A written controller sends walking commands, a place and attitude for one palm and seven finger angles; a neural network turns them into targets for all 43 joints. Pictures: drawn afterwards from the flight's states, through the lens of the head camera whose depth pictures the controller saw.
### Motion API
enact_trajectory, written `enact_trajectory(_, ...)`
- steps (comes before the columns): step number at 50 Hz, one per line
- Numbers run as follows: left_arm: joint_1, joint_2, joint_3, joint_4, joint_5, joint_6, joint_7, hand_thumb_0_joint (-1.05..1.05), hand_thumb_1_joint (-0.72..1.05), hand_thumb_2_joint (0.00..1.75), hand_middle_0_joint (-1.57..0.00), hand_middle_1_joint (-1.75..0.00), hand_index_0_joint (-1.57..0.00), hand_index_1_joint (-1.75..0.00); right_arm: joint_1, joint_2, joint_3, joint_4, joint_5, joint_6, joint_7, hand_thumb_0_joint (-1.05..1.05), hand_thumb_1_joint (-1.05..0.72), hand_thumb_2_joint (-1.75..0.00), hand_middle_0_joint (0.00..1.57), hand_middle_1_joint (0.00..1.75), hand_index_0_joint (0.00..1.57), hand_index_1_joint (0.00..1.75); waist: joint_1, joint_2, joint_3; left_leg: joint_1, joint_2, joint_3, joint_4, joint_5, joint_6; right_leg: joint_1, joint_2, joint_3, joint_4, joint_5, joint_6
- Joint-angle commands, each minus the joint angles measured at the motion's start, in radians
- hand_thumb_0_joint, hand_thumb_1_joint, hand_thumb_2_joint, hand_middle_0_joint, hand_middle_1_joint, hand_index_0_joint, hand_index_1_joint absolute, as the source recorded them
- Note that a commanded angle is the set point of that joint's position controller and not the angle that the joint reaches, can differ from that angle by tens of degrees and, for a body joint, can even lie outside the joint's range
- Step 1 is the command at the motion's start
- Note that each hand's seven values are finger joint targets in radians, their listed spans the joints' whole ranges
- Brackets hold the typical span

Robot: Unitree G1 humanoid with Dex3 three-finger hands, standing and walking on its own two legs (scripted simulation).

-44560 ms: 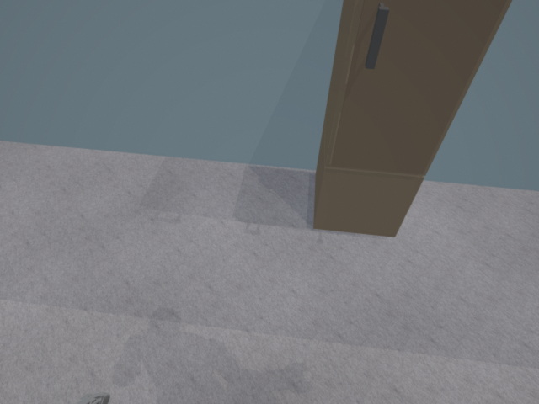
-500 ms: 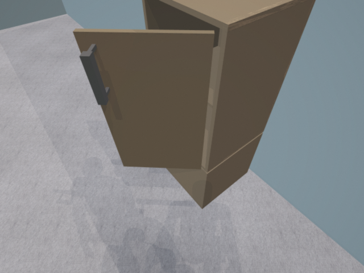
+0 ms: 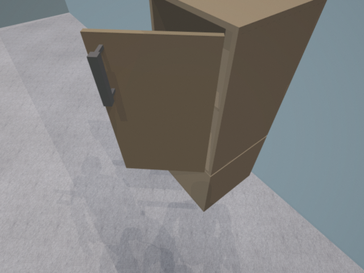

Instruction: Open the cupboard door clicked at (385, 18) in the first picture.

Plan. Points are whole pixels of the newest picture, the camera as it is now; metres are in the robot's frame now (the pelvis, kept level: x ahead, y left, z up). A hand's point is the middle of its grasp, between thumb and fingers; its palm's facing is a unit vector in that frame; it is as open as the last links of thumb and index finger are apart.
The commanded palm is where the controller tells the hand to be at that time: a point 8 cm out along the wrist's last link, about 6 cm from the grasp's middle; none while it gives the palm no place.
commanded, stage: raise the hand with hooked fingers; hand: left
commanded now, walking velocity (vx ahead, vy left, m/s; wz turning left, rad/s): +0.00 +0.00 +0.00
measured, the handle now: (104, 76) +0.55 +0.24 +0.14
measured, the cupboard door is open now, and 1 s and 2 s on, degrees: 49 49 49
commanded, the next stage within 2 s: none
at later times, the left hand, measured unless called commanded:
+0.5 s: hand out of the picture +0.13 +0.22 -0.02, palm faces +0.19 -0.98 -0.04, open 9.1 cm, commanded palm +0.13 +0.26 +0.01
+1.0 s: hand (56, 218) +0.20 +0.25 +0.07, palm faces +0.07 -0.99 -0.08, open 12.2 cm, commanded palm +0.17 +0.30 +0.08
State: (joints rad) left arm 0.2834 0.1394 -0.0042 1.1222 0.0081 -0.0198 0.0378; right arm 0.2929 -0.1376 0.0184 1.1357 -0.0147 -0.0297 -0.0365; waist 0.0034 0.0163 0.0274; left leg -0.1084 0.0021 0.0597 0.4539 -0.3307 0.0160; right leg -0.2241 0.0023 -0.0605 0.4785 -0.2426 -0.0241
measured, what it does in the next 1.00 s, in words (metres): stands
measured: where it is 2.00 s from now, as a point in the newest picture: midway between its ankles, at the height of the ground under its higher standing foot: outside the picture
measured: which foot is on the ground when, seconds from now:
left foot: down 0.00-1.00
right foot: down 0.00-1.00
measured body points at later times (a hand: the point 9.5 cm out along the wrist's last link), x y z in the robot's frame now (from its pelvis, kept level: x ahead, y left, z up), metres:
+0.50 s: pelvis -0.03 -0.01 -0.05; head +0.00 +0.01 +0.40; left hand +0.11 +0.27 -0.02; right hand +0.23 -0.23 -0.06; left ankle -0.06 +0.10 -0.74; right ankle +0.01 -0.10 -0.74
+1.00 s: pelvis -0.03 +0.01 -0.03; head -0.01 +0.01 +0.42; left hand +0.19 +0.30 +0.07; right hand +0.13 -0.24 -0.10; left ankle -0.06 +0.10 -0.74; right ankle +0.01 -0.10 -0.74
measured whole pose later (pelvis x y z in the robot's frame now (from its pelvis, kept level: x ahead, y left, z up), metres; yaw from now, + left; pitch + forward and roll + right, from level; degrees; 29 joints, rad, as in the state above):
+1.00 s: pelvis -0.03 +0.01 -0.03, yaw +3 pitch +4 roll -2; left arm 0.24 0.32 0.32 0.00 -0.33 -0.18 -0.35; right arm 0.32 -0.30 0.04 0.60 0.05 -0.29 -0.08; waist 0.01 0.04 -0.05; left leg -0.41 0.00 0.01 0.78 -0.44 0.04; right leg -0.48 -0.02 -0.10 0.71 -0.31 -0.01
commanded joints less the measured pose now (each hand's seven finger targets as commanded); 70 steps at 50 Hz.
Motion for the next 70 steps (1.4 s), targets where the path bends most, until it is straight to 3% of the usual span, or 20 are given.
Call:
enact_trajectory(1,-0.211,0.258,0.103,-1.312,-0.117,-0.166,0.063,0.00,0.85,0.88,-0.20,-0.33,-0.20,-0.33,-0.117,-0.198,-0.019,-0.400,0.045,-0.260,-0.071,0.00,-0.90,-0.90,0.20,0.30,0.20,0.30,0.005,0.285,-0.408,0.099,0.029,-0.048,-0.056,0.586,-0.001,0.142,-0.024,0.088,0.050,0.265,-0.040)
enact_trajectory(2,-0.178,0.195,0.073,-1.245,-0.139,-0.114,0.111,0.00,0.83,0.87,-0.21,-0.34,-0.21,-0.34,-0.087,-0.207,-0.039,-0.343,0.052,-0.292,-0.068,0.00,-0.90,-0.90,0.20,0.30,0.20,0.30,-0.027,0.298,-0.317,0.035,0.040,-0.054,-0.044,0.536,-0.036,0.052,-0.025,0.035,0.059,0.127,-0.024)
enact_trajectory(3,0.125,-0.031,-0.051,-1.005,-0.136,-0.010,0.103,0.00,0.81,0.86,-0.21,-0.36,-0.21,-0.36,-0.055,-0.150,-0.039,-0.330,0.062,-0.293,-0.053,0.00,-0.90,-0.90,0.20,0.30,0.20,0.30,-0.027,0.155,-0.170,-0.041,0.054,-0.078,-0.052,0.490,-0.036,-0.033,-0.026,-0.003,0.046,0.076,-0.005)
enact_trajectory(6,-0.005,0.068,0.032,-1.215,-0.161,-0.132,0.039,0.00,0.74,0.83,-0.21,-0.40,-0.21,-0.40,-0.089,-0.238,-0.065,-0.472,0.042,-0.336,-0.049,0.00,-0.90,-0.90,0.20,0.30,0.20,0.30,-0.058,-0.142,-0.056,-0.190,0.012,-0.100,0.034,0.252,-0.008,-0.113,-0.018,-0.023,0.016,0.052,0.006)
enact_trajectory(10,0.381,-0.003,0.096,-0.965,-0.217,-0.339,-0.164,0.00,0.64,0.79,-0.22,-0.47,-0.22,-0.47,-0.120,-0.223,-0.094,-0.594,0.029,-0.334,0.002,0.00,-0.90,-0.90,0.20,0.30,0.20,0.30,0.042,-0.355,-0.034,-0.433,-0.023,-0.068,0.178,0.116,-0.015,-0.204,-0.015,-0.020,0.143,-0.029,0.007)
enact_trajectory(14,0.387,0.197,0.291,-1.021,-0.262,-0.504,-0.395,0.00,0.55,0.75,-0.22,-0.53,-0.22,-0.53,-0.193,-0.258,-0.114,-0.733,0.034,-0.297,0.045,0.00,-0.90,-0.90,0.20,0.30,0.20,0.30,0.083,-0.068,-0.151,-0.507,-0.060,-0.011,0.294,0.113,-0.030,-0.165,-0.042,0.038,0.259,0.075,-0.031)
enact_trajectory(17,0.242,0.222,0.301,-1.217,-0.288,-0.445,-0.388,0.00,0.48,0.72,-0.23,-0.57,-0.23,-0.57,-0.203,-0.244,-0.100,-0.817,0.041,-0.248,0.028,0.00,-0.90,-0.90,0.20,0.30,0.20,0.30,0.081,0.011,-0.212,-0.539,-0.066,0.001,0.317,0.067,-0.011,-0.190,-0.037,0.074,0.270,-0.013,-0.018)
enact_trajectory(21,0.000,0.214,0.301,-1.467,-0.301,-0.486,-0.289,0.00,0.39,0.68,-0.24,-0.63,-0.24,-0.63,-0.105,-0.211,-0.085,-0.819,0.038,-0.243,0.006,0.00,-0.90,-0.90,0.20,0.30,0.20,0.30,0.009,0.108,-0.299,-0.455,-0.031,-0.046,0.353,0.119,0.000,-0.237,-0.012,0.065,0.296,0.036,-0.010)
enact_trajectory(25,-0.113,0.186,0.180,-1.525,-0.269,-0.558,-0.301,0.00,0.29,0.64,-0.24,-0.69,-0.24,-0.69,-0.061,-0.230,-0.058,-0.753,0.034,-0.269,-0.013,0.00,-0.90,-0.90,0.20,0.30,0.20,0.30,-0.070,0.105,-0.285,-0.402,-0.001,-0.089,0.379,0.124,0.008,-0.320,0.003,0.039,0.311,0.037,-0.008)
enact_trajectory(28,-0.212,0.220,0.137,-1.428,-0.270,-0.500,-0.390,0.00,0.22,0.61,-0.25,-0.74,-0.25,-0.74,-0.075,-0.257,-0.040,-0.721,0.050,-0.286,-0.031,0.00,-0.90,-0.90,0.20,0.30,0.20,0.30,-0.100,0.100,-0.236,-0.412,0.005,-0.116,0.365,0.060,0.014,-0.329,0.005,0.032,0.282,-0.014,-0.005)
enact_trajectory(30,-0.170,0.279,0.196,-1.298,-0.272,-0.400,-0.431,0.00,0.18,0.59,-0.25,-0.76,-0.25,-0.76,-0.079,-0.266,-0.039,-0.717,0.062,-0.290,-0.045,0.00,-0.90,-0.90,0.20,0.30,0.20,0.30,-0.081,0.013,-0.225,-0.457,0.001,-0.121,0.333,0.008,0.017,-0.278,0.000,0.040,0.235,-0.078,0.003)
enact_trajectory(34,-0.019,0.357,0.371,-1.212,-0.332,-0.195,-0.449,0.00,0.08,0.55,-0.26,-0.82,-0.26,-0.82,-0.140,-0.252,-0.030,-0.756,0.070,-0.271,-0.052,0.00,-0.90,-0.90,0.20,0.30,0.20,0.30,0.037,-0.027,-0.326,-0.442,-0.013,-0.104,0.262,0.126,0.006,-0.091,-0.022,0.022,0.215,0.034,0.004)
enact_trajectory(37,0.009,0.378,0.484,-1.305,-0.411,-0.153,-0.399,0.00,0.01,0.52,-0.26,-0.87,-0.26,-0.87,-0.173,-0.219,-0.012,-0.782,0.062,-0.266,-0.043,0.00,-0.90,-0.90,0.20,0.30,0.20,0.30,0.091,-0.046,-0.350,-0.425,-0.014,-0.100,0.231,0.218,-0.007,0.005,-0.015,0.008,0.220,0.131,-0.002)
enact_trajectory(41,-0.033,0.325,0.445,-1.377,-0.388,-0.221,-0.331,0.00,-0.08,0.48,-0.27,-0.93,-0.27,-0.93,-0.120,-0.221,-0.020,-0.753,0.057,-0.290,-0.026,0.00,-0.90,-0.90,0.20,0.30,0.20,0.30,0.049,-0.002,-0.247,-0.394,0.001,-0.087,0.189,0.215,-0.016,-0.085,-0.001,-0.016,0.204,0.115,0.000)
enact_trajectory(45,-0.153,0.308,0.349,-1.354,-0.339,-0.249,-0.360,0.00,-0.17,0.44,-0.28,-0.99,-0.28,-0.99,-0.081,-0.252,-0.025,-0.724,0.060,-0.323,-0.029,0.00,-0.90,-0.90,0.20,0.30,0.20,0.30,0.000,0.068,-0.219,-0.329,0.004,-0.092,0.171,0.161,-0.009,-0.129,-0.002,-0.008,0.173,0.051,0.001)
enact_trajectory(47,-0.226,0.326,0.337,-1.309,-0.340,-0.224,-0.393,0.00,-0.22,0.42,-0.28,-1.02,-0.28,-1.02,-0.082,-0.268,-0.026,-0.713,0.067,-0.328,-0.044,0.00,-0.90,-0.90,0.20,0.30,0.20,0.30,-0.020,0.019,-0.183,-0.328,0.002,-0.100,0.165,0.104,0.002,-0.134,0.000,0.004,0.140,0.000,0.004)
enact_trajectory(52,-0.369,0.491,0.469,-1.323,-0.350,-0.188,-0.426,0.00,-0.34,0.37,-0.29,-1.10,-0.29,-1.10,-0.101,-0.276,-0.018,-0.694,0.071,-0.338,-0.074,0.00,-0.90,-0.90,0.20,0.30,0.20,0.30,0.020,0.084,-0.241,-0.246,0.000,-0.115,0.116,0.131,0.003,-0.039,-0.004,0.007,0.104,0.013,-0.005)
enact_trajectory(59,-0.458,0.473,0.489,-1.212,-0.375,-0.121,-0.444,0.00,-0.50,0.30,-0.30,-1.20,-0.30,-1.20,-0.128,-0.258,0.002,-0.684,0.075,-0.327,-0.076,0.00,-0.90,-0.90,0.20,0.30,0.20,0.30,0.037,0.108,-0.182,-0.182,0.000,-0.112,0.056,0.235,-0.012,0.015,0.004,-0.010,0.069,0.147,-0.011)
enact_trajectory(63,-0.488,0.458,0.453,-1.106,-0.366,-0.031,-0.494,0.00,-0.50,0.30,-0.30,-1.20,-0.30,-1.20,-0.122,-0.267,0.005,-0.682,0.083,-0.304,-0.072,0.00,-0.90,-0.90,0.20,0.30,0.20,0.30,0.024,0.028,-0.127,-0.187,0.002,-0.105,0.043,0.246,-0.002,0.011,0.005,-0.006,0.043,0.184,-0.007)
enact_trajectory(70,-0.684,0.597,0.556,-1.217,-0.355,-0.015,-0.493,0.00,-0.50,0.30,-0.30,-1.20,-0.30,-1.20,-0.144,-0.254,0.017,-0.704,0.076,-0.288,-0.074,0.00,-0.90,-0.90,0.20,0.30,0.20,0.30,0.038,0.067,-0.279,-0.079,0.000,-0.116,0.022,0.324,-0.005,0.087,0.007,-0.006,0.023,0.229,-0.010)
